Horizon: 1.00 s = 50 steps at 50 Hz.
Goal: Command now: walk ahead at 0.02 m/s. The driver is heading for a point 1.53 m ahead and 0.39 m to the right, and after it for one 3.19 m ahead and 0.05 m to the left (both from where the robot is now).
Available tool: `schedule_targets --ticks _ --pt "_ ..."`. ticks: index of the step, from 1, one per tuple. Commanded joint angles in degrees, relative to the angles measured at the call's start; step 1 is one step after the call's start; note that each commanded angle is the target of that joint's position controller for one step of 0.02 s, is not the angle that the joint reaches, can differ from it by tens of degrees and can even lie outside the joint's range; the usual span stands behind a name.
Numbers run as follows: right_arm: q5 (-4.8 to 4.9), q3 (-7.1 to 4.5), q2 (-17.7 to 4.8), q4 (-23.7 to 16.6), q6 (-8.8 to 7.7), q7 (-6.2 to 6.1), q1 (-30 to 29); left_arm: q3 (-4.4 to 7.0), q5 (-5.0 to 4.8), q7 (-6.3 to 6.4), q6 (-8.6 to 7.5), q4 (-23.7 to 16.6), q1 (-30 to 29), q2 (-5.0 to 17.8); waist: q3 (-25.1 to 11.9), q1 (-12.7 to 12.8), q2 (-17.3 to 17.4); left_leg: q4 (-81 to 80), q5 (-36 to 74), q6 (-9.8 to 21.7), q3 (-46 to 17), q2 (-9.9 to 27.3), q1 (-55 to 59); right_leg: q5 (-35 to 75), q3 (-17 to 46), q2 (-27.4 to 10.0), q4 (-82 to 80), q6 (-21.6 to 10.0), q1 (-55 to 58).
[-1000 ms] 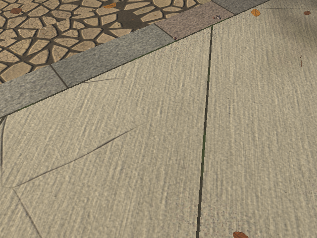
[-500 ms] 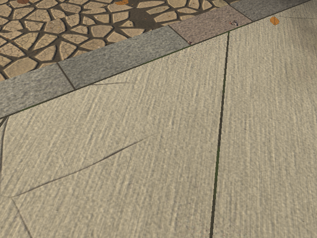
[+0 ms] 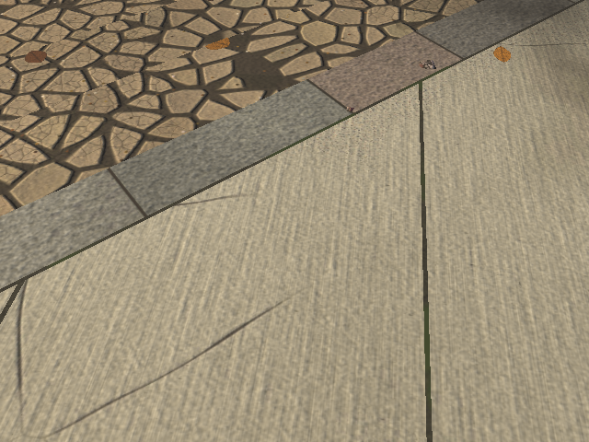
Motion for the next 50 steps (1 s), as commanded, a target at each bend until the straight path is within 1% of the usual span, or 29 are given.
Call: schedule_targets --ticks 1,3,5,10,16,28,29,30,31,32,33,34,35,36,37,38,39,40,42,44,46,47,48,49,50 --pt "0.13 -1.24 -5.5 -1.8 -0.09 -0.5 1.3 1.14 0.13 -0.06 -1.4 0.4 3.0 5.0 1.4 0.4 -2.4 -6.8 3.1 -1.5 -10.4 10.0 -0.1 7.3 0.3 -0.5 -4.3 -2.4 0.7" --pt "-0.09 -1.3 -5.5 -1.1 0.19 -0.48 2.5 1.3 -0.12 -0.08 -1.96 0.9 3.1 5.1 -1.2 0.1 -1.7 -3.9 11.5 -1.4 -8.6 9.1 3.5 8.3 0.2 -0.2 -4.6 -2.3 0.8" --pt "-0.08 -1.28 -5.3 -0.8 0.46 -0.28 2.8 1.32 -0.36 -0.06 -1.96 1.5 3.5 5.0 -1.8 0.1 -1.0 -2.8 14.1 -1.2 -8.1 9.1 4.9 8.4 0.0 -0.1 -4.7 -2.5 0.5" --pt "-0.09 -1.27 -5.1 -0.4 0.93 -0.03 2.3 1.29 -0.23 0.15 -1.55 2.2 4.0 5.1 -0.2 0.4 -0.2 -2.4 11.5 -0.8 -8.0 9.0 3.3 7.8 -0.4 0.3 -4.8 -2.8 0.7" --pt "-0.01 -1.28 -4.9 0.2 1.07 -0.04 2.2 1.24 -0.14 0.3 -1.39 3.0 4.7 4.9 1.4 0.6 0.2 -2.6 8.5 -0.8 -8.3 9.0 2.0 7.3 -0.6 0.6 -5.1 -2.8 0.8" --pt "0.06 -1.37 -4.4 1.2 0.98 -0.17 2.0 1.26 -0.07 0.42 -1.31 3.6 5.0 4.0 2.2 0.6 0.4 -3.5 4.9 -0.8 -9.0 9.4 1.1 6.2 -0.7 0.9 -5.7 -2.8 1.1" --pt "0.03 -1.38 -4.3 1.7 1.01 -0.25 3.0 1.18 -0.09 0.46 -1.22 4.2 6.0 3.4 0.8 0.5 0.9 -4.4 -2.2 -0.5 -9.2 9.3 1.7 2.4 -1.7 1.6 -5.0 -2.9 1.4" --pt "0.4 -1.84 -5.4 1.9 1.13 -0.39 3.7 1.28 -0.34 0.58 -1.14 4.1 5.8 3.4 1.3 0.0 1.8 -5.6 -13.7 0.7 -10.5 9.6 1.4 -3.5 -3.6 3.2 -2.1 -3.2 -0.2" --pt "0.87 -2.59 -7.6 2.1 1.16 -0.5 5.1 1.39 -0.49 0.63 -1.26 3.3 4.5 3.6 2.5 -0.9 4.2 -8.0 -25.5 2.9 -14.8 12.2 1.4 -8.9 -5.4 4.5 2.8 -3.7 -4.4" --pt "1.1 -3.13 -9.1 2.1 0.97 -0.5 6.8 1.37 -0.6 0.55 -1.7 1.9 2.4 3.7 4.4 -1.9 6.7 -11.9 -34.5 5.7 -22.1 17.6 2.0 -11.2 -6.3 4.5 8.1 -4.3 -10.2" --pt "0.92 -3.76 -10.6 1.9 0.42 -0.5 7.9 1.36 -0.71 0.21 -2.36 0.6 0.0 4.0 6.2 -2.8 8.4 -15.2 -37.2 8.9 -29.6 22.9 1.5 -11.4 -5.0 2.8 14.7 -5.0 -14.2" --pt "0.24 -4.02 -10.9 1.7 -0.5 -0.53 9.0 1.72 -1.11 -0.26 -3.01 -0.5 -2.2 5.0 7.5 -3.6 8.1 -17.3 -34.8 11.3 -34.5 26.4 2.9 -14.4 -2.3 0.8 23.6 -5.5 -19.9" --pt "-0.06 -3.82 -9.9 1.4 -1.52 -0.41 8.7 2.21 -1.52 -0.76 -3.61 -0.7 -2.0 5.8 7.5 -2.7 5.8 -17.2 -31.2 12.0 -35.6 27.8 5.9 -14.8 -0.4 -1.0 30.5 -6.0 -25.4" --pt "0.31 -3.44 -8.5 0.8 -2.31 -0.2 7.6 2.52 -1.68 -1.3 -4.22 -0.3 -0.6 5.8 6.5 -1.4 3.5 -16.4 -27.5 11.0 -33.4 26.9 8.3 -12.4 0.5 -2.4 33.2 -6.7 -28.4" --pt "0.78 -3.11 -7.4 0.3 -2.73 0.02 6.8 2.77 -1.71 -1.74 -4.82 -0.1 -0.2 5.8 5.5 -0.7 2.4 -16.2 -23.6 9.6 -29.8 25.2 9.7 -9.3 0.5 -3.2 32.8 -6.8 -29.6" --pt "1.01 -2.88 -6.8 0.1 -2.79 0.18 6.7 3.02 -1.66 -1.96 -5.27 -0.3 -1.0 5.9 4.8 -0.7 2.1 -16.3 -19.7 8.2 -26.1 23.4 10.2 -6.8 -0.2 -3.6 30.2 -6.4 -29.3" --pt "0.96 -2.8 -6.8 0.0 -2.62 0.23 7.0 3.06 -1.6 -2.05 -5.59 -0.6 -2.2 5.5 4.2 -1.0 2.6 -16.4 -16.4 7.2 -22.8 21.7 9.6 -5.0 -1.4 -3.3 26.6 -5.7 -27.9" --pt "0.79 -2.84 -7.2 0.0 -2.42 0.19 7.6 2.91 -1.45 -2.13 -5.78 -1.0 -3.3 4.8 3.8 -1.2 3.5 -16.3 -13.7 6.7 -19.8 20.2 8.1 -3.3 -2.7 -2.6 23.0 -4.9 -25.4" --pt "0.77 -3.22 -9.1 -0.1 -2.11 0.07 8.5 2.3 -1.3 -2.32 -5.91 -1.9 -5.1 3.5 3.6 -1.6 5.3 -16.0 -11.6 6.5 -16.2 18.6 3.9 -1.3 -4.8 -1.1 16.0 -3.8 -19.6" --pt "1.1 -3.71 -11.1 -0.3 -2.05 0.31 8.7 1.99 -1.55 -2.64 -5.83 -2.7 -6.1 4.0 4.0 -1.5 6.5 -15.2 -12.0 6.6 -14.8 18.6 0.1 -0.6 -6.5 0.2 11.1 -3.4 -14.5" --pt "1.82 -3.97 -11.8 -0.6 -2.06 0.62 8.3 1.94 -1.71 -3.04 -5.83 -3.0 -5.5 5.0 4.4 -0.5 6.7 -13.3 -14.0 6.3 -14.4 19.3 -2.7 1.7 -7.4 0.8 6.9 -3.9 -9.9" --pt "2.17 -3.97 -11.7 -0.7 -2.0 0.71 7.7 2.08 -1.67 -3.18 -5.85 -2.6 -3.9 5.5 4.4 0.7 6.1 -11.4 -15.1 5.6 -13.9 19.1 -4.8 3.3 -8.0 1.4 5.0 -4.3 -6.2" --pt "2.26 -3.85 -11.2 -0.8 -1.96 0.77 7.4 2.43 -1.6 -3.19 -5.81 -1.5 -0.8 6.2 3.9 2.3 5.4 -8.7 -15.9 4.8 -13.2 18.5 -7.3 2.9 -8.6 2.3 4.1 -4.6 -1.6" --pt "1.99 -3.45 -9.9 -0.9 -2.0 0.82 6.9 3.11 -1.71 -3.05 -5.77 0.1 4.3 7.3 2.9 4.8 4.8 -4.0 -14.2 3.8 -12.1 17.2 -9.9 1.5 -8.8 3.3 3.0 -5.3 4.3" --pt "1.37 -2.55 -7.3 -1.4 -2.21 0.96 5.8 4.37 -1.85 -2.75 -6.01 1.9 11.7 10.2 0.3 8.2 0.7 8.7 -8.2 1.4 -8.1 13.7 -14.5 -1.8 -3.0 -0.2 -0.5 -7.3 13.0"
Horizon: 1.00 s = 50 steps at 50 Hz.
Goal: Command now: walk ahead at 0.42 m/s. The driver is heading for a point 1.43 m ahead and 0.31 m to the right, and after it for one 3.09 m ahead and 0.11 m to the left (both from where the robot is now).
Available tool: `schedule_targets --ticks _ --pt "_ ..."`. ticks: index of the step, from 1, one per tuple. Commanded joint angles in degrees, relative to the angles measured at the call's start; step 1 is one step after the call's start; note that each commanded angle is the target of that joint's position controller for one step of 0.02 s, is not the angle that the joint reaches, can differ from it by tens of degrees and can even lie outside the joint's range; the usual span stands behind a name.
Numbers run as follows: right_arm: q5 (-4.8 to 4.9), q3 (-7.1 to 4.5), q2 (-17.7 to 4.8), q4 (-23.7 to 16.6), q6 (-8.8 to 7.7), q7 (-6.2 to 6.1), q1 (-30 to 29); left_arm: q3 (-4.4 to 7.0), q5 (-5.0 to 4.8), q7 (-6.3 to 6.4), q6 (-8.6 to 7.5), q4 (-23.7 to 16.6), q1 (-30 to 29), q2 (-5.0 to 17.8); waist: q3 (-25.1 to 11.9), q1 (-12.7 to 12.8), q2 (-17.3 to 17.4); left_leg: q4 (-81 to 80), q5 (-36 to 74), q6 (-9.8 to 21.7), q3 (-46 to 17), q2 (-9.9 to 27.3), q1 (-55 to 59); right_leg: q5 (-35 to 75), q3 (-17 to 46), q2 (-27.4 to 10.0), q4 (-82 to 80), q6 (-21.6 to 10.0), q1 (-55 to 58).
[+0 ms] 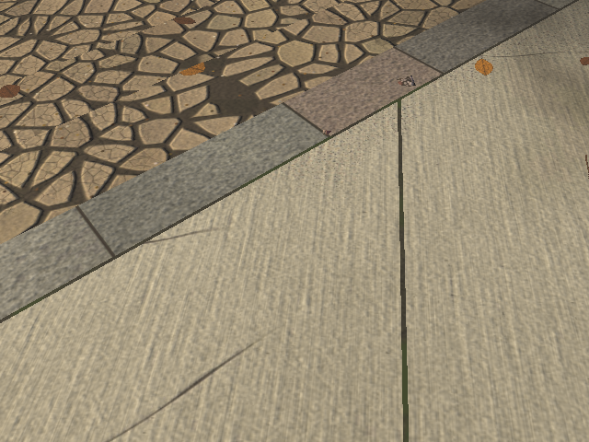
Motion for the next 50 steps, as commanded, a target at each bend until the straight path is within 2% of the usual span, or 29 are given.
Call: schedule_targets --ticks 1,2,3,4,5,6,7,9,11,15,18,21,24,26,27,28,29,30,31,32,33,34,35,37,39,42,45,48,50 --pt "-1.13 1.07 0.4 -5.3 -1.41 0.33 -5.1 3.62 0.6 0.6 -0.31 3.9 23.6 13.6 -0.7 10.7 -16.2 31.6 -2.6 2.4 3.7 0.8 -31.8 -12.8 25.0 -15.0 -13.2 -7.8 29.7" --pt "-0.07 0.86 0.4 -6.9 -2.54 0.34 -5.0 2.85 2.08 -0.4 -1.29 4.3 25.2 13.3 -2.2 9.3 -18.6 45.6 -10.2 2.9 -2.8 -2.9 -42.3 -25.9 47.2 -21.2 -22.1 -13.8 31.4" --pt "1.19 0.3 -3.1 -7.4 -3.32 0.56 -6.2 1.61 1.9 -0.93 -2.09 2.8 19.1 10.1 2.3 6.9 -12.1 51.6 -5.8 4.5 -6.3 1.4 -47.1 -29.2 44.3 -21.3 -22.0 -13.1 27.3" --pt "1.13 0.03 -4.7 -7.8 -3.61 0.82 -7.6 0.55 1.51 -1.48 -2.39 1.0 13.6 6.8 4.5 5.2 -8.8 51.1 0.7 5.4 -5.9 4.1 -47.0 -24.2 35.9 -18.1 -21.7 -10.6 23.4" --pt "0.32 -0.28 -4.7 -7.2 -3.52 0.57 -7.5 -0.01 1.54 -1.92 -2.28 -0.4 9.2 6.0 4.8 3.2 -6.3 47.9 6.2 5.2 -5.1 6.2 -44.1 -15.9 28.4 -14.9 -22.1 -8.6 19.9" --pt "-0.38 -0.75 -5.2 -6.9 -3.17 0.28 -7.7 -0.31 1.68 -2.08 -2.14 -1.1 7.4 5.3 5.0 2.2 -6.1 43.8 9.2 4.7 -4.8 7.7 -40.7 -8.7 22.6 -12.5 -22.8 -7.2 16.9" --pt "-0.47 -0.96 -5.0 -6.5 -2.6 0.34 -7.5 -0.73 1.87 -2.05 -1.85 -0.8 8.1 4.0 4.9 1.8 -6.5 41.4 11.3 4.1 -4.0 8.4 -37.7 -3.0 17.9 -10.3 -23.2 -6.2 15.1" --pt "-0.59 -0.88 -3.5 -6.4 -1.75 0.53 -8.7 -0.76 2.18 -1.47 -1.65 0.4 12.3 4.4 4.7 2.4 -6.0 38.5 14.9 2.9 -2.3 8.3 -37.5 7.8 13.2 -8.7 -23.4 -6.5 15.6" --pt "-0.86 -0.94 -3.0 -7.8 -1.31 0.54 -12.8 -0.66 2.22 -0.68 -1.45 0.7 14.9 5.5 5.2 3.1 -4.8 34.1 18.1 1.7 -2.0 8.3 -40.4 15.3 11.4 -8.9 -23.7 -7.0 17.4" --pt "-0.71 -0.67 -1.9 -10.6 -1.43 1.03 -21.2 -0.95 2.05 0.41 -0.81 0.1 17.1 5.7 6.1 4.6 -4.9 21.8 25.5 0.7 -0.7 7.0 -40.2 20.3 7.7 -7.8 -24.7 -6.1 18.5" --pt "-0.4 -0.13 -1.2 -12.1 -1.67 1.78 -27.0 -1.01 1.71 0.75 -0.56 0.4 20.0 5.6 7.8 6.1 -4.9 14.6 28.1 1.0 0.7 5.6 -39.0 19.8 6.2 -7.8 -25.6 -5.6 20.9" --pt "-0.25 0.43 -0.8 -13.8 -2.23 2.85 -31.9 -0.86 1.56 0.82 0.25 1.2 22.8 5.6 9.5 7.1 -4.7 9.8 26.0 2.0 1.6 4.6 -40.4 22.6 5.5 -9.3 -23.7 -6.4 26.7" --pt "-0.01 0.74 -1.0 -15.5 -3.04 4.05 -34.6 -0.25 1.46 1.0 1.06 1.2 22.8 6.9 9.7 6.1 -5.3 6.7 21.1 3.8 2.7 3.3 -38.5 31.0 5.1 -11.5 -19.8 -7.0 31.0" --pt "-0.12 -0.29 -3.6 -14.8 -3.32 4.1 -30.1 0.29 1.64 1.15 1.36 0.3 20.7 8.7 5.3 2.6 -7.9 6.5 17.0 5.5 4.9 -0.1 -28.6 50.5 4.6 -11.7 -13.3 -6.3 32.0" --pt "-0.13 -1.42 -5.9 -13.1 -3.33 3.8 -23.1 0.49 1.75 1.1 1.71 0.0 19.5 9.3 0.8 -1.2 -9.4 6.1 16.2 7.0 6.1 -2.2 -19.3 59.8 3.7 -10.8 -5.4 -5.6 31.4" --pt "-0.15 -2.85 -8.8 -9.7 -3.16 3.26 -11.7 0.26 1.88 0.87 1.8 -1.0 17.2 9.1 -5.5 -6.7 -9.5 5.9 19.6 9.2 4.1 -1.0 -2.5 58.7 2.6 -8.6 6.9 -3.9 23.8" --pt "-1.21 -3.98 -13.6 -7.3 -2.66 2.37 -0.1 -0.69 2.74 0.6 1.37 -2.7 16.8 7.0 -15.0 -9.4 -1.6 7.7 18.3 13.1 -11.2 12.0 17.6 34.4 0.6 -3.9 26.3 -2.4 8.3" --pt "-1.95 -3.61 -14.0 -6.1 -2.57 2.79 1.6 -3.01 1.68 -0.58 -0.12 -2.0 25.5 -2.1 -23.9 -3.4 14.0 -0.3 8.1 22.8 -40.8 24.8 34.4 -17.8 6.7 7.3 45.1 0.2 -12.9" --pt "-1.35 -2.33 -8.8 -6.0 -2.49 2.69 -0.7 -1.47 -0.08 -0.79 -1.77 -2.3 19.4 4.6 -18.5 -5.6 8.3 -4.8 5.1 19.3 -40.2 21.5 29.8 -18.3 12.6 4.4 50.6 -1.4 -18.6" --pt "-0.95 -1.58 -6.4 -7.1 -2.67 2.52 -6.8 -0.63 -1.37 -0.72 -2.46 -4.7 13.2 7.4 -8.8 -4.1 6.4 -6.4 9.1 16.5 -29.7 19.7 20.2 -13.2 9.9 1.3 50.0 -2.1 -21.7" --pt "-1.12 -0.92 -4.8 -8.1 -3.02 2.79 -11.9 -0.45 -1.12 -0.13 -2.56 -5.6 10.1 7.5 -4.2 -1.6 -0.4 -8.4 15.7 14.9 -22.8 17.8 9.7 -7.7 8.3 -1.8 47.0 -1.9 -18.7" --pt "-1.73 -0.4 -3.0 -8.1 -3.31 3.15 -14.2 0.25 -0.2 0.37 -2.04 -5.7 9.1 7.3 -1.1 0.5 -1.8 -10.1 19.6 13.8 -17.8 15.6 2.1 -5.0 7.6 -3.4 43.9 -1.6 -15.8" --pt "-2.28 -0.02 -2.2 -7.6 -3.47 3.33 -14.7 0.3 0.17 0.45 -1.14 -5.7 11.3 5.7 -0.7 2.7 -0.1 -12.0 19.9 13.3 -14.6 14.0 -2.2 -3.3 8.0 -4.9 42.0 -1.5 -12.2" --pt "-1.87 -0.11 -3.0 -6.3 -3.58 3.21 -13.4 0.11 0.3 0.69 0.26 -5.9 12.5 3.1 1.3 4.1 1.7 -15.0 20.3 13.7 -11.1 12.8 -7.1 -2.9 7.1 -6.0 37.9 -0.8 -10.7" --pt "-1.95 -0.49 -5.2 -5.3 -3.66 2.39 -11.7 0.29 0.77 0.91 0.88 -7.9 8.4 3.9 3.6 4.0 1.8 -16.9 22.1 14.0 -8.6 12.6 -9.0 0.9 6.3 -6.9 32.8 0.6 -14.0" --pt "-1.78 -0.76 -6.6 -4.7 -3.15 1.19 -8.6 0.26 1.44 0.68 0.76 -10.6 1.1 4.2 4.8 2.2 1.3 -17.3 24.0 12.6 -5.5 11.3 -7.1 11.3 5.3 -6.8 21.1 1.9 -17.8" --pt "-1.19 -0.86 -7.5 -4.1 -2.82 0.8 -5.5 -0.41 1.15 -0.03 0.37 -12.3 -5.8 3.1 5.4 -0.2 1.5 -17.2 23.1 10.6 -2.3 9.5 -5.8 19.2 2.8 -4.1 8.6 1.7 -14.5" --pt "-0.63 -1.11 -8.2 -2.6 -2.34 0.77 -1.7 -0.76 0.56 -0.94 0.26 -14.1 -11.0 3.6 6.5 -2.1 2.0 -15.5 20.6 10.3 -2.9 11.7 0.0 18.9 2.5 -2.9 3.0 1.4 -15.0" --pt "-0.5 -1.38 -8.5 -1.9 -1.73 0.6 -0.6 -0.69 0.42 -1.72 0.0 -15.4 -12.9 4.4 6.9 -1.9 2.3 -13.2 21.4 9.7 -3.8 14.2 5.0 15.5 3.2 -2.6 0.6 0.1 -16.3"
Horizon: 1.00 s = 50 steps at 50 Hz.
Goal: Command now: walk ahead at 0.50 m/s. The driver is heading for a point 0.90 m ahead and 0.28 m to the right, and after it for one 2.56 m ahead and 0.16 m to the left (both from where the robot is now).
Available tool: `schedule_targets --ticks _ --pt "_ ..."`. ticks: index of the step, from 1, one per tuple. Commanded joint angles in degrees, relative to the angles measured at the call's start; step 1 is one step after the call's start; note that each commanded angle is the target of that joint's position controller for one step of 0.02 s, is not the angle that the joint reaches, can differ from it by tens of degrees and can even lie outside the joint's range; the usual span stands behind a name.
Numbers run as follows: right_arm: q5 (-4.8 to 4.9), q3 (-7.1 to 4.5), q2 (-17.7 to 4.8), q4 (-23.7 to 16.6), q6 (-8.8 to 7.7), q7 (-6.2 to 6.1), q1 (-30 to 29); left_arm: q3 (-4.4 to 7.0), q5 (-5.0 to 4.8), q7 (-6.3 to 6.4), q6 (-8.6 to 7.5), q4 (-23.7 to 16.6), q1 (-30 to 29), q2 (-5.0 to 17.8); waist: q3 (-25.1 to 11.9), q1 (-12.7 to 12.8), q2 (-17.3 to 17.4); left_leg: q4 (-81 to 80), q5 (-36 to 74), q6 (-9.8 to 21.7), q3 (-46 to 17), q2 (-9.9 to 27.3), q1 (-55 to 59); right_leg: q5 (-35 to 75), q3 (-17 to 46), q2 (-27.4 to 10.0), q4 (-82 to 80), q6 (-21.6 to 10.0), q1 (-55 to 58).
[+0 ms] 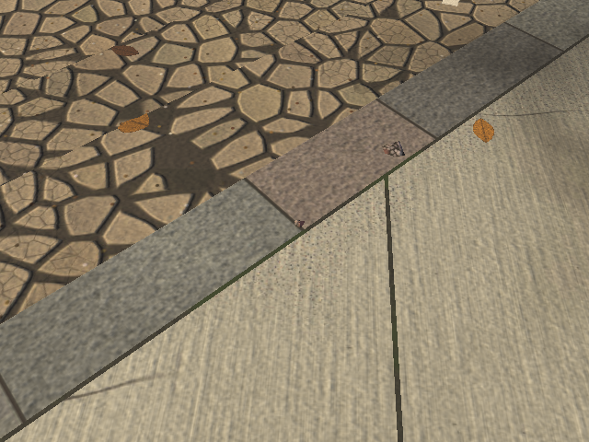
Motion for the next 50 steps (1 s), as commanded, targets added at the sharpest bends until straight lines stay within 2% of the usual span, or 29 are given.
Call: schedule_targets --ticks 1,3,4,5,6,7,8,9,10,11,13,16,18,22,28,30,31,32,33,34,35,36,37,38,39,41,43,46,50 --pt "0.37 -2.15 -9.8 -1.0 0.38 -0.54 2.0 0.64 -0.28 -1.15 -1.14 -5.3 -6.0 4.5 3.9 1.2 6.3 -0.5 17.9 8.8 -7.7 18.1 0.8 -3.5 -0.4 1.3 -3.6 -1.8 0.2" --pt "0.33 -2.47 -10.7 -1.4 1.02 -0.72 0.0 1.64 -0.23 -1.41 -1.46 -4.4 -0.8 6.7 0.7 4.9 7.6 5.7 29.9 7.3 -6.8 18.1 2.3 -7.3 -2.2 3.7 -5.0 -3.5 8.5" --pt "0.16 -2.17 -10.0 -1.8 1.38 -0.73 -1.1 2.94 -0.06 -1.21 -1.48 -1.9 7.5 8.8 -4.0 9.1 7.0 15.3 37.8 6.0 -4.6 15.4 0.6 -7.1 -3.9 5.7 -5.7 -5.0 19.3" --pt "-0.57 -1.24 -7.9 -2.9 1.49 -0.75 -0.9 4.36 0.46 -0.71 -1.42 0.9 18.7 12.8 -12.2 12.9 3.2 31.2 31.0 4.0 -1.8 12.1 -8.7 -5.9 2.4 0.0 -3.8 -8.0 36.4" --pt "-0.78 0.94 -0.4 -3.6 0.33 -0.14 6.3 5.71 1.34 -0.68 -1.12 2.3 24.8 18.8 -20.6 10.3 -11.8 54.5 2.9 -0.2 -0.5 1.7 -32.7 -14.8 29.5 -14.5 -8.5 -17.4 58.8" --pt "0.26 0.48 -3.3 -2.6 -1.17 0.27 5.4 4.22 1.06 -0.98 -1.1 2.2 25.3 13.9 -24.4 11.2 -11.6 63.1 -16.9 0.5 -9.5 0.8 -40.4 -21.1 43.0 -16.7 -17.0 -18.6 60.9" --pt "1.78 -0.83 -8.2 -4.1 -1.97 0.46 -0.3 3.15 0.63 -0.98 -1.34 1.4 19.8 10.7 -15.0 10.4 -7.8 66.3 -13.9 1.8 -9.9 4.3 -45.7 -21.7 34.4 -14.8 -17.3 -15.1 53.7" --pt "1.83 -0.85 -8.5 -5.1 -2.19 0.15 -4.2 2.43 0.7 -0.94 -1.36 -0.1 14.5 8.7 -9.5 8.9 -3.5 64.3 -8.2 2.3 -8.3 7.6 -44.9 -17.1 25.9 -12.5 -18.2 -13.1 44.7" --pt "0.98 -1.16 -8.0 -5.2 -1.84 -0.33 -5.9 1.87 1.13 -1.16 -1.42 -0.5 10.7 6.9 -5.5 7.0 -0.7 60.3 -4.0 2.1 -7.5 9.8 -42.2 -11.9 19.8 -10.1 -20.0 -12.0 36.3" --pt "0.45 -1.51 -7.2 -4.9 -0.96 -0.65 -5.0 1.43 1.63 -1.36 -1.66 -0.5 9.1 5.5 -4.0 5.0 -1.6 57.0 -1.3 2.2 -7.8 11.6 -38.3 -9.0 15.4 -7.9 -21.8 -11.0 31.0" --pt "0.25 -1.39 -4.8 -4.3 0.48 -0.77 -3.2 1.44 1.63 -1.47 -1.97 0.5 10.0 5.4 -3.2 3.5 -2.3 53.7 1.0 1.7 -7.3 12.1 -34.7 -5.8 11.5 -6.3 -24.5 -11.4 27.0" --pt "-0.3 -1.7 -4.8 -5.9 1.11 -0.95 -7.6 2.0 1.52 -0.46 -2.08 2.0 13.3 7.7 -0.7 3.8 -0.8 46.5 7.5 0.3 -7.0 12.5 -39.9 -0.8 8.3 -6.2 -26.6 -12.1 27.9" --pt "-0.65 -1.82 -4.7 -7.3 1.0 -0.8 -11.7 1.97 1.34 0.24 -1.67 2.8 15.4 7.8 0.2 4.7 -0.5 40.1 13.1 -0.5 -6.8 12.3 -42.9 0.2 6.8 -5.9 -27.1 -11.5 29.9" --pt "-0.38 -1.3 -3.4 -9.4 0.5 -0.07 -19.0 1.92 0.86 0.93 -1.26 4.1 18.5 8.2 2.1 6.9 -0.8 27.9 21.8 -0.6 -4.9 10.4 -41.7 -1.7 3.4 -4.5 -28.1 -9.9 31.6" --pt "0.25 -0.5 -3.3 -12.9 -0.44 1.75 -27.7 2.37 0.38 1.31 0.09 7.1 23.8 8.7 5.1 9.2 -0.7 19.2 17.6 0.9 -3.6 8.4 -43.9 1.5 3.0 -7.9 -24.2 -9.9 41.6" --pt "0.42 -0.66 -4.2 -13.4 -0.86 2.37 -27.1 2.72 0.19 1.57 0.6 7.4 23.2 9.4 4.3 7.9 -1.5 17.6 13.6 2.2 -3.0 7.4 -41.2 6.9 3.1 -9.1 -21.4 -9.2 43.9" --pt "0.37 -1.14 -5.3 -13.1 -1.07 2.4 -25.1 2.83 0.12 1.6 0.8 7.2 22.5 9.7 2.9 6.4 -2.2 16.9 11.7 3.0 -2.3 6.0 -36.2 13.8 3.4 -8.9 -18.8 -8.6 43.6" --pt "0.23 -1.99 -6.9 -12.0 -1.27 2.25 -20.4 2.89 0.02 1.59 1.03 7.0 21.2 10.1 -0.1 3.4 -3.0 16.2 10.9 3.9 -0.8 3.9 -28.2 23.4 3.0 -7.9 -13.7 -7.9 42.6" --pt "0.08 -3.48 -9.6 -9.0 -1.38 1.82 -10.4 2.4 0.12 1.51 1.23 6.4 19.7 9.1 -5.8 -1.4 -2.4 15.8 12.9 5.5 -0.5 3.1 -14.2 26.6 1.3 -4.7 -3.2 -6.4 38.2" --pt "-0.92 -4.79 -14.2 -6.8 -1.42 1.08 0.9 1.46 0.96 1.41 1.12 4.8 19.5 7.3 -14.8 -5.0 2.8 17.8 13.5 9.2 -11.9 13.8 5.4 10.7 -0.8 -0.8 14.5 -4.3 24.8" --pt "-1.13 -5.35 -17.6 -5.5 -1.08 1.12 4.5 -0.79 0.57 0.82 -0.1 4.7 27.7 -1.2 -23.7 -0.7 18.1 11.9 5.0 18.0 -38.9 28.2 24.9 -32.0 0.0 9.6 34.8 -0.7 2.4" --pt "-0.74 -3.81 -11.9 -5.8 -0.99 0.93 4.1 0.72 -1.06 0.75 -1.24 5.4 23.8 5.4 -22.8 -3.0 13.5 7.3 -1.1 16.3 -42.4 26.9 22.6 -36.4 8.1 7.7 42.0 -1.3 -3.0" --pt "-0.49 -3.06 -9.4 -6.5 -1.14 0.61 -1.1 1.72 -2.21 0.88 -1.68 3.5 18.4 8.4 -13.6 -2.3 11.7 6.1 0.3 13.0 -32.7 25.3 14.8 -32.0 7.0 4.8 43.1 -1.9 -6.9" --pt "-0.68 -2.42 -7.5 -7.4 -1.33 0.58 -5.9 1.83 -2.04 1.36 -1.59 2.9 15.7 8.2 -8.9 -0.3 7.4 4.3 4.1 11.2 -25.6 23.3 5.8 -26.5 5.4 1.7 40.8 -1.9 -5.0" --pt "-1.05 -1.96 -5.6 -7.5 -1.55 0.76 -8.9 2.29 -1.27 1.77 -1.07 2.8 14.6 7.5 -5.1 1.3 6.3 2.0 6.9 9.9 -20.2 21.4 -1.8 -23.2 5.1 0.0 37.8 -1.8 -2.3" --pt "-1.87 -1.6 -4.0 -6.8 -1.82 0.92 -10.6 2.5 -1.19 1.69 0.73 3.4 17.6 4.6 -2.9 4.4 8.3 -1.8 8.2 8.8 -13.2 18.9 -9.3 -19.8 5.5 -2.0 34.8 -2.1 3.4" --pt "-1.75 -2.03 -5.2 -6.0 -2.09 0.54 -10.3 2.54 -1.23 1.69 2.05 2.6 17.1 3.0 -0.6 5.4 7.5 -4.1 11.4 9.1 -8.4 18.8 -12.0 -17.8 5.4 -2.6 32.7 -1.9 2.4" --pt "-2.03 -2.6 -7.0 -5.3 -1.99 -0.52 -9.1 2.88 -0.49 1.54 2.64 0.5 12.8 3.5 1.3 5.2 5.9 -5.3 15.6 9.0 -3.2 18.7 -10.7 -10.2 6.2 -2.5 26.7 -0.8 -3.0" --pt "-1.78 -2.81 -8.3 -5.4 -1.43 -1.41 -7.9 2.34 -0.13 0.13 2.14 -2.0 6.2 2.6 2.7 3.6 5.2 -5.6 18.3 7.4 3.9 17.2 -8.6 -0.2 2.4 -1.5 13.9 -0.7 -2.5"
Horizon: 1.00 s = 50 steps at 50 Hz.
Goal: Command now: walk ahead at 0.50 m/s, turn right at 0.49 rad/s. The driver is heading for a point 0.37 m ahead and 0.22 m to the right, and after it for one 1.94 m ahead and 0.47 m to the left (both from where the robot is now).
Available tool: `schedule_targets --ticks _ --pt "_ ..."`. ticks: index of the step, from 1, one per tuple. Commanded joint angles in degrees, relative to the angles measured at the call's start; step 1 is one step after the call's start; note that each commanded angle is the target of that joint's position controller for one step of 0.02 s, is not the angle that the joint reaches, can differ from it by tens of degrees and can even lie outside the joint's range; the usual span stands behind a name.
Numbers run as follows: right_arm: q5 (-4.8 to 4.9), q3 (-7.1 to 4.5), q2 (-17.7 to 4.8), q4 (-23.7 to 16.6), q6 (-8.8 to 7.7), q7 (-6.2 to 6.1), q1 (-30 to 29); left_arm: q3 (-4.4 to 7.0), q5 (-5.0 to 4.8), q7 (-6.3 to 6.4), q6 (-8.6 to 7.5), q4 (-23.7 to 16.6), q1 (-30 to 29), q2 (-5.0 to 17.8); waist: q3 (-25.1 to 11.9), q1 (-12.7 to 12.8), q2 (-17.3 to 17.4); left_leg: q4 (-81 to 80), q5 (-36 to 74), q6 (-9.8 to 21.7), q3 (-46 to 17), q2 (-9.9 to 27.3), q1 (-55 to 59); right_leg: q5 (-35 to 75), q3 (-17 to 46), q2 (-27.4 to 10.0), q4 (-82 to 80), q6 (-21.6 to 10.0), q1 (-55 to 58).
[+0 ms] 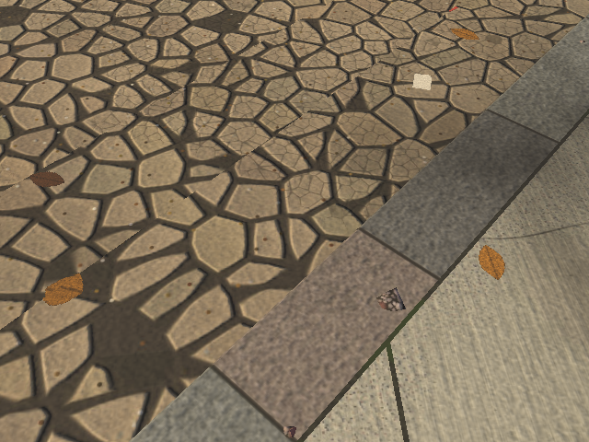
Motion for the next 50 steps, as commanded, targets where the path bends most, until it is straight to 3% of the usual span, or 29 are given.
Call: schedule_targets --ticks 1,6,8,9,10,11,12,13,14,15,16,18,20,23,28,32,35,37,38,39,40,41,42,43,44,45,46,47,50 --pt "0.39 -1.56 -8.9 -4.1 -0.58 -0.9 -3.4 -0.46 0.39 -1.16 -0.45 -4.1 -3.7 0.5 3.7 0.7 4.6 -7.8 15.5 6.8 -3.4 15.8 -3.4 6.8 -2.6 -0.4 -7.8 0.0 1.3" --pt "1.67 -2.32 -10.8 -3.3 1.37 -1.04 0.8 -0.98 0.19 -3.09 -0.24 -8.7 -10.5 0.7 5.8 -0.9 4.8 -2.8 23.5 5.8 -0.2 18.9 7.1 0.2 -6.9 1.5 -15.0 -2.2 -0.6" --pt "2.14 -2.82 -12.5 -4.1 2.1 -1.22 -0.8 -0.12 0.12 -3.58 -0.03 -9.7 -8.5 2.7 3.1 1.5 6.9 3.7 41.2 4.6 1.4 19.3 9.0 -5.5 -10.1 4.8 -15.6 -4.2 5.6" --pt "2.35 -3.04 -13.4 -4.5 2.55 -1.35 -1.7 0.74 -0.01 -3.62 0.1 -9.3 -4.6 4.3 0.4 4.1 8.0 10.1 50.1 4.0 2.1 19.0 9.1 -8.3 -11.7 7.1 -15.4 -5.4 11.2" --pt "2.6 -3.05 -13.8 -5.0 3.01 -1.4 -3.2 2.17 -0.24 -3.45 0.11 -7.6 3.2 6.8 -3.6 8.7 7.7 20.6 53.6 2.7 3.2 17.5 6.9 -6.8 -12.7 9.8 -18.6 -7.2 21.6" --pt "2.26 -2.7 -13.1 -5.6 2.91 -1.46 -3.1 4.37 -0.27 -2.44 0.33 -5.1 12.6 11.1 -8.7 13.0 4.7 35.9 43.5 0.1 3.5 15.2 -3.2 -4.3 -8.2 9.8 -21.6 -9.7 38.0" --pt "-0.31 -0.34 -4.6 -8.3 1.8 -0.83 1.3 5.62 -0.42 -1.5 0.42 -4.4 14.3 17.7 -12.3 7.6 -11.2 57.0 -6.5 -3.3 1.5 6.1 -27.6 -5.9 19.1 -4.8 -23.7 -17.5 56.7" --pt "1.67 0.41 -4.9 -10.5 -1.03 0.07 -0.5 4.59 0.39 -1.96 -0.58 -6.5 15.4 16.6 -22.1 7.6 -10.0 67.9 -23.0 -3.6 -13.2 -1.0 -39.0 -16.1 45.1 -12.8 -35.4 -25.0 65.2" --pt "4.08 -0.58 -8.8 -12.1 -2.74 0.68 -8.1 3.27 0.97 -2.26 -1.32 -6.2 14.6 11.9 -16.1 10.0 -3.9 68.5 -18.1 -1.8 -16.9 2.2 -45.2 -13.0 38.7 -11.3 -37.7 -20.8 62.7" --pt "4.11 -0.38 -8.4 -12.5 -3.51 0.68 -9.7 2.66 0.71 -2.16 -1.89 -6.5 11.6 9.7 -10.3 8.3 -1.6 64.3 -13.0 -0.4 -16.6 4.8 -45.4 -8.5 30.2 -9.0 -36.9 -18.4 55.1" --pt "2.66 -0.67 -8.5 -11.4 -3.51 0.21 -9.2 1.97 0.55 -2.12 -2.12 -7.6 6.7 7.6 -6.8 5.4 2.3 59.2 -9.5 -0.5 -16.7 7.2 -41.2 -2.8 23.5 -6.5 -36.9 -16.5 46.0" --pt "2.12 -1.43 -9.3 -9.3 -1.56 0.38 -5.2 0.59 1.65 -1.65 -2.31 -8.9 2.1 4.1 -5.3 1.8 1.5 53.4 -5.7 -1.0 -16.3 10.4 -32.7 5.8 15.2 -4.4 -38.9 -14.6 35.8" --pt "1.66 -1.19 -7.4 -8.7 0.05 0.42 -4.8 0.66 1.55 -1.27 -2.84 -8.0 3.4 5.2 -4.0 1.4 1.3 49.4 -3.2 -2.1 -14.9 10.8 -31.5 11.4 10.7 -3.8 -40.9 -14.5 32.1" --pt "1.36 -0.64 -6.3 -10.1 1.09 0.2 -9.7 0.92 1.58 -0.37 -3.29 -6.3 6.5 6.9 -1.1 3.0 0.4 41.3 5.9 -3.2 -14.2 11.1 -36.2 14.1 5.2 -3.1 -43.4 -13.1 32.2" --pt "2.15 0.06 -5.4 -11.6 0.68 1.3 -16.0 0.52 1.91 0.1 -3.65 -4.5 8.0 7.1 1.7 6.1 -0.6 25.7 22.1 -1.6 -12.8 8.4 -35.8 7.7 -2.2 -1.7 -46.0 -8.7 34.9" --pt "2.59 0.59 -5.0 -13.8 0.47 2.6 -20.2 0.58 1.86 0.23 -3.21 -2.3 10.4 7.2 4.5 7.9 -0.2 19.7 20.4 0.1 -12.8 6.2 -39.6 10.3 -5.0 -4.6 -44.9 -8.0 43.5" --pt "2.59 0.75 -5.1 -15.8 0.05 4.2 -21.6 0.71 1.59 0.71 -2.01 -1.7 10.5 7.7 4.3 7.4 -0.7 17.5 13.4 2.0 -10.5 4.3 -40.6 22.0 -6.7 -6.7 -40.0 -7.0 49.8" --pt "2.38 -0.07 -6.9 -15.9 0.28 4.6 -17.8 1.04 1.47 1.41 -1.26 -2.5 8.8 9.4 0.2 4.7 -3.4 18.1 7.3 4.0 -6.7 0.7 -33.4 42.7 -8.6 -6.6 -32.4 -5.6 51.2" --pt "2.32 -1.05 -8.8 -15.1 0.56 4.51 -12.7 1.09 1.53 1.78 -0.77 -2.8 8.1 10.1 -3.3 1.8 -4.4 18.6 5.0 5.2 -5.3 -1.4 -26.5 51.3 -9.5 -6.0 -25.1 -4.7 50.8" --pt "2.33 -2.52 -11.6 -13.3 0.74 4.07 -3.8 0.96 1.38 2.1 -0.46 -3.3 6.7 10.5 -7.8 -3.2 -3.1 15.8 8.4 7.2 -5.9 -2.8 -13.5 50.5 -11.4 -4.2 -13.2 -2.9 45.5" --pt "1.77 -3.93 -16.3 -12.2 1.32 2.97 5.6 0.19 2.14 2.34 -1.02 -4.7 7.4 9.3 -14.7 -6.4 4.1 16.0 10.3 11.5 -21.2 7.2 5.1 31.4 -12.2 -1.4 5.4 -0.7 31.0" --pt "2.35 -4.07 -18.2 -12.2 1.04 3.1 5.9 -2.42 3.08 0.61 -2.84 -5.9 14.4 0.9 -21.5 -0.2 17.0 11.2 0.7 22.7 -52.7 20.1 25.4 -27.0 -5.6 11.7 24.4 2.7 5.4" --pt "2.37 -2.87 -13.7 -12.2 1.25 2.85 7.8 -1.6 1.06 -0.43 -4.99 -6.3 8.3 6.2 -22.9 -4.7 11.5 5.5 -4.9 20.7 -56.3 19.3 28.0 -28.9 3.3 10.2 28.8 1.0 -1.4" --pt "2.26 -2.38 -11.7 -12.8 1.24 2.49 4.8 -1.2 -0.82 -0.95 -6.17 -8.5 3.0 7.9 -14.4 -4.9 9.2 4.2 -3.3 18.2 -48.1 17.9 21.9 -24.2 3.1 7.1 27.1 -0.1 -5.7" --pt "2.21 -2.06 -10.9 -14.0 1.21 2.4 0.8 -1.39 -0.29 -0.69 -6.74 -9.1 0.9 7.5 -8.9 -2.6 2.8 3.2 1.6 16.7 -42.4 15.9 12.2 -19.9 2.2 4.7 22.2 -0.3 -4.1" --pt "1.91 -1.63 -9.6 -15.1 1.26 2.36 -2.4 -0.86 1.09 -0.27 -6.62 -9.2 0.2 7.9 -5.1 -0.2 0.7 2.0 7.7 16.1 -38.3 14.0 3.5 -18.0 1.4 3.3 17.6 0.4 -0.8" --pt "1.22 -1.19 -8.8 -16.1 1.25 2.14 -4.1 -0.51 1.62 -0.13 -5.96 -9.4 1.6 8.0 -4.2 2.0 2.1 0.5 11.4 16.3 -35.9 12.5 -2.0 -16.9 1.7 2.3 15.4 0.9 3.3" --pt "1.28 -1.2 -8.8 -16.7 1.33 2.0 -5.1 -0.43 1.89 0.04 -5.25 -9.6 2.9 7.5 -3.5 3.3 3.2 -0.6 12.9 16.5 -34.6 11.6 -5.1 -16.8 1.3 1.8 12.7 1.8 4.8" --pt "1.77 -1.83 -11.0 -17.3 1.29 0.92 -4.3 -0.85 2.34 0.74 -3.7 -11.0 1.4 5.8 -1.5 3.7 4.5 -2.3 17.4 15.8 -29.1 9.3 -12.5 -11.8 -0.9 1.6 2.5 4.6 5.9"
Keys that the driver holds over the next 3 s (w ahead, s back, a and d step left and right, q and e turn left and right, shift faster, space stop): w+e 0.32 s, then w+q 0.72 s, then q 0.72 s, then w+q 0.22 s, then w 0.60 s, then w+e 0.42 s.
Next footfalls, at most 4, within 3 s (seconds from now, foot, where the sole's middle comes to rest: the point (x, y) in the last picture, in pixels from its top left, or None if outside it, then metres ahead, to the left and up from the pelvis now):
0.22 right None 0.29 -0.15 -0.78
0.78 left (296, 380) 0.66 -0.01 -0.78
1.24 right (356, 280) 0.94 -0.19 -0.78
1.66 left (279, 335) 0.78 0.03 -0.78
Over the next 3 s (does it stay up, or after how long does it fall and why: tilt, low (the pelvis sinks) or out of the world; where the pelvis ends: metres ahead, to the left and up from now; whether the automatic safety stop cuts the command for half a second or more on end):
stays up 1.12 0.31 -0.05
